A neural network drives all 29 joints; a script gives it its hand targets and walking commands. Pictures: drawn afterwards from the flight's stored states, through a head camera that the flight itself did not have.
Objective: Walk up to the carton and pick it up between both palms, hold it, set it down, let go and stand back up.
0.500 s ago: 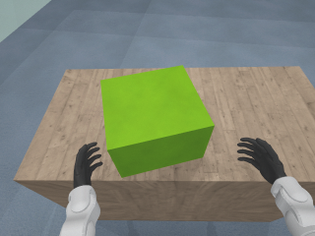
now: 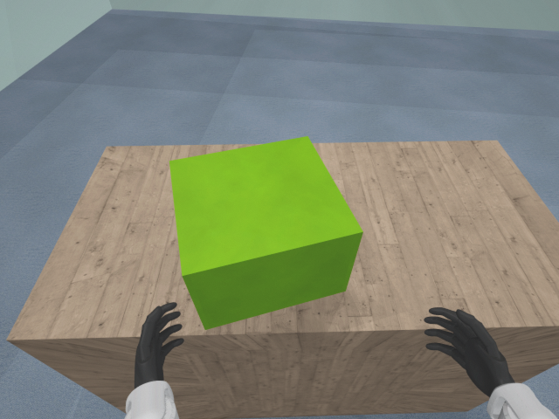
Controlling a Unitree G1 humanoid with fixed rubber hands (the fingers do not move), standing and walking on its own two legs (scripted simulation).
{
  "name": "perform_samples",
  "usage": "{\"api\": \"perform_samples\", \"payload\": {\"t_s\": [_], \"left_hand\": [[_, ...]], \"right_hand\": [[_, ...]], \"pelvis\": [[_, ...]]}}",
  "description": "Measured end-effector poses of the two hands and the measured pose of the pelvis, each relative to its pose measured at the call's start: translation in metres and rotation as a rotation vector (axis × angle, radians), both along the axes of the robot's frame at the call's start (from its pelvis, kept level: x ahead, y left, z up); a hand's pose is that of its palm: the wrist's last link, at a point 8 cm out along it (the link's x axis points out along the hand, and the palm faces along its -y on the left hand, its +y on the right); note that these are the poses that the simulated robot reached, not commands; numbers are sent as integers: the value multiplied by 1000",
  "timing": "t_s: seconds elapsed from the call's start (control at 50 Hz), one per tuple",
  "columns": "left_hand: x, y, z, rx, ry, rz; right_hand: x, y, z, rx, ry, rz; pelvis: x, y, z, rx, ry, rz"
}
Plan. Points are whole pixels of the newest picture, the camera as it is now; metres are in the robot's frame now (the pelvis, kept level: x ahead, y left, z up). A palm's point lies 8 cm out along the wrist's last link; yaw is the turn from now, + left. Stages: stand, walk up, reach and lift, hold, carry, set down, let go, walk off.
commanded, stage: set down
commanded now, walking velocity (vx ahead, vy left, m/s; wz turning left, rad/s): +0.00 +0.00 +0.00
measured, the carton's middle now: (259, 227) +0.44 +0.10 +0.00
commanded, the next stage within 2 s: let go in 1.94 s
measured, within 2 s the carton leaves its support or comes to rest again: neither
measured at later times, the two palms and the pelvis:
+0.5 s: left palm (141, 381) +0.19 +0.23 -0.02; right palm (480, 383) +0.22 -0.23 -0.03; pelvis +0.01 +0.01 +0.00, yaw +0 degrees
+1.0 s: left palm (135, 381) +0.19 +0.24 -0.02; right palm (454, 390) +0.21 -0.21 -0.06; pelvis +0.02 +0.01 +0.00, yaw +1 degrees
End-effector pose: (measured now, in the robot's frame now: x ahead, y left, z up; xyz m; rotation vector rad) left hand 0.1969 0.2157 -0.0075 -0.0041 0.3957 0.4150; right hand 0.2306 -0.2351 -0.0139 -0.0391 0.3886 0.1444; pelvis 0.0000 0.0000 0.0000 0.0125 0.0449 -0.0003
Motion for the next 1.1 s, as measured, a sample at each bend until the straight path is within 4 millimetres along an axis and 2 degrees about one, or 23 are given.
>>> {"api": "perform_samples", "payload": {"t_s": [0.16, 0.4, 0.62, 0.84, 1.1], "left_hand": [[-4, 4, -3, 10, 38, -18], [-9, 15, -9, 28, 107, -49], [-11, 18, -15, 32, 136, -89], [-11, 22, -14, 35, 147, -132], [-12, 25, -15, 29, 146, -161]], "right_hand": [[-9, -2, -3, -18, 36, -19], [-11, 4, -10, -35, 88, -43], [-20, 7, -24, -68, 154, -68], [-20, 19, -39, -87, 195, -72], [-19, 33, -48, -111, 209, -68]], "pelvis": [[0, 3, 0, 1, -28, -8], [5, 9, 3, -2, -49, -8], [14, 12, 4, -5, -53, -3], [17, 14, 4, -8, -56, 8], [15, 15, 4, -6, -74, 19]]}}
